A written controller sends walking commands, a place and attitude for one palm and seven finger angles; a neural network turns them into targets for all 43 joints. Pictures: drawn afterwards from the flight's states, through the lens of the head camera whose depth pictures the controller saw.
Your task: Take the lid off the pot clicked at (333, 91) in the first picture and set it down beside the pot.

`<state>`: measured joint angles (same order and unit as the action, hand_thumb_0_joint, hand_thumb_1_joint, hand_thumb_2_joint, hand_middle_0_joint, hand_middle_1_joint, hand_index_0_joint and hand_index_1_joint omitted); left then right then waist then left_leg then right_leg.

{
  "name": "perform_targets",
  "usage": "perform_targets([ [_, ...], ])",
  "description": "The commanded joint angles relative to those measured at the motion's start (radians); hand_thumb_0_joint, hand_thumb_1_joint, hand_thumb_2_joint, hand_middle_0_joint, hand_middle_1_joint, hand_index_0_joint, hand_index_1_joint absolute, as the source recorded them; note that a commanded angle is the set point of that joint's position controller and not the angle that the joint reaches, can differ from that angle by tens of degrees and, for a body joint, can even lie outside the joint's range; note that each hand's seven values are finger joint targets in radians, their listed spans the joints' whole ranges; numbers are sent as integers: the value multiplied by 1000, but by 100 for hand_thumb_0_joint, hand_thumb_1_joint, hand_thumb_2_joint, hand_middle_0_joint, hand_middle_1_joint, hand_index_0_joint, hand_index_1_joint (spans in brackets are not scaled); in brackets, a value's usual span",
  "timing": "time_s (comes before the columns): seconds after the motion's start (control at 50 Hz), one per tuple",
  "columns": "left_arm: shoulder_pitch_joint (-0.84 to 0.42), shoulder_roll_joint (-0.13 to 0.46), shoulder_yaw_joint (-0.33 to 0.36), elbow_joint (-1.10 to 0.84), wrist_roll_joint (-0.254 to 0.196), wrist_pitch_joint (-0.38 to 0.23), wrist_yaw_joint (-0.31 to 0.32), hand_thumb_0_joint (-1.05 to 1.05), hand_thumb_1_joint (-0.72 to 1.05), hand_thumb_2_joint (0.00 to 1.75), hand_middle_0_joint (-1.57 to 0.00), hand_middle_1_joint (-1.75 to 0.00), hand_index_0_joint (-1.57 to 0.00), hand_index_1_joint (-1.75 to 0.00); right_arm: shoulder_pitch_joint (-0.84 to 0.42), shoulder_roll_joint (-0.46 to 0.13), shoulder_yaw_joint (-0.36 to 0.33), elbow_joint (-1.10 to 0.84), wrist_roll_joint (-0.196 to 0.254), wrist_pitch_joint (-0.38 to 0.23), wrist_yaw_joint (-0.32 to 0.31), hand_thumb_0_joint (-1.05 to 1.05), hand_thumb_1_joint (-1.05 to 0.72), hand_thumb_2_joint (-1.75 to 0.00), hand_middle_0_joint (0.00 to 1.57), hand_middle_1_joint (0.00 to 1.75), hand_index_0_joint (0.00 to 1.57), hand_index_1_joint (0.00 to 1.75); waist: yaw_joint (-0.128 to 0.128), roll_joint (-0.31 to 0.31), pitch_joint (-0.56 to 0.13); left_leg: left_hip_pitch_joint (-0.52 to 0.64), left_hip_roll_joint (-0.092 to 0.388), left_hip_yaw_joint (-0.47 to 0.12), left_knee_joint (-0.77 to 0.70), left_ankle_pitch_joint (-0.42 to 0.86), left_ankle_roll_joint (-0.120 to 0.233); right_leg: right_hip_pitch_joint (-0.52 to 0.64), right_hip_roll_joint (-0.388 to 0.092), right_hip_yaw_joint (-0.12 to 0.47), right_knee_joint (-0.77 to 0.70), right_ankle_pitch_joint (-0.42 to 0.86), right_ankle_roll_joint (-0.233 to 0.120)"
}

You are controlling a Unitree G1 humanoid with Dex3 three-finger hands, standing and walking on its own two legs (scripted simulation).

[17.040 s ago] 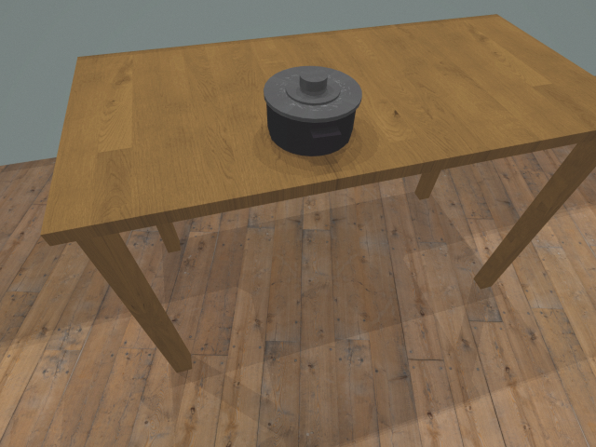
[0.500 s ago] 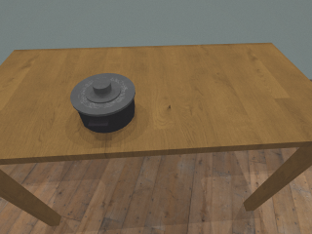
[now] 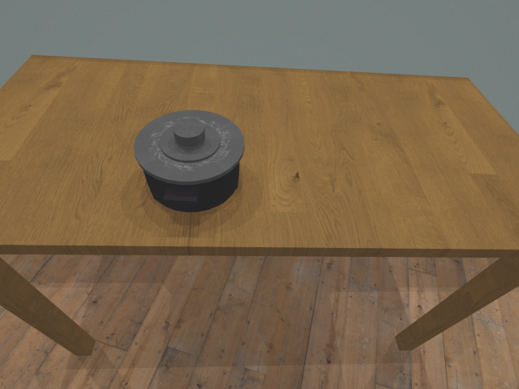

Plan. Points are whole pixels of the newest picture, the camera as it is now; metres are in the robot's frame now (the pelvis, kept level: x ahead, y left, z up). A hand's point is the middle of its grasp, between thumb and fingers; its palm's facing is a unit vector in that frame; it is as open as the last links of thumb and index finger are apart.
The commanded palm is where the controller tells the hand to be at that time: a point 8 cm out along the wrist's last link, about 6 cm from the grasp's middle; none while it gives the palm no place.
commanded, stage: look again from close up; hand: left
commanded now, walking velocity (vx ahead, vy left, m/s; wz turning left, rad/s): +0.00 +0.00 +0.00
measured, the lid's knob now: (189, 132) +0.48 +0.16 +0.13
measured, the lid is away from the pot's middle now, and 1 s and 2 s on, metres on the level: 0.00 0.00 0.00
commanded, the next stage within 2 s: lift the closed hand beside the body in 1.06 s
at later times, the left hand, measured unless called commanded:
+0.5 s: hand out of the picture -0.01 +0.18 -0.18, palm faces +0.02 -0.99 -0.16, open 7.4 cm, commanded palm none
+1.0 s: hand out of the picture -0.03 +0.18 -0.18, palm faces +0.03 -0.99 -0.15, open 7.4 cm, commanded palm none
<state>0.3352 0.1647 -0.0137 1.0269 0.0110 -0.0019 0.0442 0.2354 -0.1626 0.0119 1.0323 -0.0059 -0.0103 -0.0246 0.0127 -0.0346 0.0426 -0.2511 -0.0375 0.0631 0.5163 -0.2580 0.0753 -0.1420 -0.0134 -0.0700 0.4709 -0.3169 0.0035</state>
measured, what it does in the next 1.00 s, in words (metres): stands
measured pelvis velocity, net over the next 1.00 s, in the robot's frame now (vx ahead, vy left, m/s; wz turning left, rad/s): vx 0.00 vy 0.02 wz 0.00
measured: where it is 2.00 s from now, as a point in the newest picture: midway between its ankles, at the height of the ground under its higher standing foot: outside the picture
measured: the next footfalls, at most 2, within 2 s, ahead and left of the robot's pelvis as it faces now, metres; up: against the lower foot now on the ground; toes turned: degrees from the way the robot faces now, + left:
none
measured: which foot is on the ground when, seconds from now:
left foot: down 0.00-1.00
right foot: down 0.00-1.00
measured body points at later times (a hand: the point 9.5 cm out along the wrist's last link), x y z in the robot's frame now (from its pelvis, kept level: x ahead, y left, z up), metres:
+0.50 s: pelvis +0.00 +0.02 +0.00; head +0.03 +0.04 +0.45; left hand -0.01 +0.24 -0.17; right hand +0.02 -0.21 -0.14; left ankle +0.01 +0.07 -0.74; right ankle -0.04 -0.12 -0.74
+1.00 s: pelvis +0.00 +0.02 +0.00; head +0.02 +0.04 +0.45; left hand -0.02 +0.23 -0.16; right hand +0.00 -0.20 -0.15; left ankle +0.01 +0.07 -0.74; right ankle -0.04 -0.12 -0.74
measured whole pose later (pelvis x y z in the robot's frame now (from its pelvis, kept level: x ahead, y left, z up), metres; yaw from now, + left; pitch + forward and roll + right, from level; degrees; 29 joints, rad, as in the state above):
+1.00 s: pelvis +0.00 +0.02 +0.00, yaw +0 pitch -1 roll -1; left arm 0.33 0.15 -0.01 1.08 0.01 0.00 0.05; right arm 0.29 -0.14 0.01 1.10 0.00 -0.02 -0.03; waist 0.01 -0.04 0.06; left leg -0.21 -0.08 0.08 0.42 -0.21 0.11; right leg -0.12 -0.05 -0.06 0.41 -0.28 0.03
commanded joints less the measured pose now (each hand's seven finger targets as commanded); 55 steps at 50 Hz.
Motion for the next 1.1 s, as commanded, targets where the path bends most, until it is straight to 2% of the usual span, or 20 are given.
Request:
perform_targets([
  [0.0, 77, 92, 18, -36, 3, -14, 5, 0, 90, 90, -20, -30, -20, -30, 47, -100, -17, -32, 1, -21, -4, 0, -90, -90, 20, 30, 20, 30, -6, 47, 8, 37, 139, -174, -122, 154, -10, -50, -101, 96, -86, 134, -43],
  [0.2, 87, 87, 15, -13, 3, -10, 3, 0, 90, 90, -20, -30, -20, -30, 54, -101, -19, -12, 3, -26, -5, 0, -90, -90, 20, 30, 20, 30, 0, 56, 8, 48, 145, -190, -157, 162, -4, -39, -101, 80, -89, 121, -34],
  [0.24, 89, 93, 16, -9, 2, -10, 3, 0, 90, 90, -20, -30, -20, -30, 63, -95, -19, -8, 3, -28, -5, 0, -90, -90, 20, 30, 20, 30, 2, 39, -4, 61, 148, -190, -156, 185, -2, -30, -101, 75, -91, 131, -34],
  [0.3, 91, 84, 15, -3, 1, -9, 4, 0, 90, 90, -20, -30, -20, -30, 66, -97, -19, 1, 3, -28, -7, 0, -90, -90, 20, 30, 20, 30, 0, 61, 1, 68, 148, -187, -163, 191, -4, -35, -104, 75, -93, 123, -31],
  [0.42, 88, 79, 14, 8, 2, -7, 4, 0, 90, 90, -20, -30, -20, -30, 74, -92, -19, 11, 3, -28, -6, 0, -90, -90, 20, 30, 20, 30, 0, 48, 23, 60, 148, -191, -182, 162, -4, -42, -104, 75, -99, 113, -29],
  [0.44, 83, 87, 15, 7, 2, -6, 3, 0, 90, 90, -20, -30, -20, -30, 82, -90, -19, 12, 4, -29, -6, 0, -90, -90, 20, 30, 20, 30, 2, 23, 22, 52, 149, -195, -183, 167, -2, -30, -101, 68, -99, 113, -29],
  [0.52, 84, 76, 16, 9, 2, -3, 4, 0, 90, 90, -20, -30, -20, -30, 90, -92, -19, 17, 3, -29, -8, 0, -90, -90, 20, 30, 20, 30, 0, 64, 19, 69, 153, -200, -198, 180, -3, -38, -99, 65, -92, 99, -26],
  [0.64, 86, 76, 16, 18, 2, -2, 4, 0, 90, 90, -20, -30, -20, -30, 98, -86, -20, 25, 5, -31, -10, 0, -90, -90, 20, 30, 20, 30, 5, 55, 17, 83, 158, -206, -207, 202, 0, -35, -96, 56, -95, 99, -22],
  [0.72, 87, 64, 17, 24, 3, 0, 5, 0, 90, 90, -20, -30, -20, -30, 107, -84, -21, 29, 3, -29, -11, 0, -90, -90, 20, 30, 20, 30, -1, 52, 26, 82, 156, -208, -220, 170, -4, -44, -99, 60, -95, 91, -22],
  [0.74, 90, 69, 17, 26, 3, -1, 4, 0, 90, 90, -20, -30, -20, -30, 107, -81, -20, 30, 6, -30, -11, 0, -90, -90, 20, 30, 20, 30, 5, 25, 22, 79, 158, -205, -212, 183, 1, -32, -100, 56, -103, 101, -21],
  [0.82, 97, 60, 16, 33, 2, -1, 5, 0, 90, 90, -20, -30, -20, -30, 112, -79, -20, 36, 4, -29, -12, 0, -90, -90, 20, 30, 20, 30, 0, 61, 21, 97, 156, -202, -220, 170, -3, -46, -103, 61, -103, 96, -20],
  [0.84, 96, 64, 17, 32, 3, -2, 5, 0, 90, 90, -20, -30, -20, -30, 113, -73, -20, 36, 6, -29, -11, 0, -90, -90, 20, 30, 20, 30, 3, 37, 23, 88, 156, -202, -215, 177, 0, -36, -101, 57, -108, 103, -21],
  [0.88, 97, 59, 15, 34, 3, -1, 5, 0, 90, 90, -20, -30, -20, -30, 113, -76, -19, 37, 5, -28, -11, 0, -90, -90, 20, 30, 20, 30, 0, 52, 43, 71, 152, -197, -218, 148, -3, -45, -105, 64, -111, 99, -21],
  [0.92, 105, 54, 15, 39, 3, -3, 5, 0, 90, 90, -20, -30, -20, -30, 116, -71, -19, 42, 4, -28, -11, 0, -90, -90, 20, 30, 20, 30, 0, 44, 41, 79, 149, -194, -216, 143, -3, -48, -106, 68, -112, 106, -23],
  [0.94, 103, 60, 14, 39, 3, -5, 5, 0, 90, 90, -20, -30, -20, -30, 120, -66, -19, 41, 6, -28, -11, 0, -90, -90, 20, 30, 20, 30, 2, 10, 36, 71, 149, -191, -202, 163, 1, -33, -105, 66, -118, 123, -25],
  [1.02, 106, 51, 13, 41, 2, -6, 6, 0, 90, 90, -20, -30, -20, -30, 125, -65, -19, 47, 5, -27, -11, 0, -90, -90, 20, 30, 20, 30, -4, 38, 32, 84, 144, -180, -195, 163, -4, -46, -108, 76, -115, 129, -26],
  [1.04, 108, 55, 14, 42, 1, -7, 5, 0, 90, 90, -20, -30, -20, -30, 127, -59, -18, 48, 7, -29, -11, 0, -90, -90, 20, 30, 20, 30, 0, 12, 31, 78, 147, -182, -191, 174, 0, -34, -107, 71, -119, 135, -27],
  [1.08, 111, 49, 14, 43, 2, -7, 6, 0, 90, 90, -20, -30, -20, -30, 125, -62, -19, 49, 6, -28, -11, 0, -90, -90, 20, 30, 20, 30, -2, 37, 33, 78, 144, -179, -189, 161, -3, -42, -110, 76, -117, 126, -28],
])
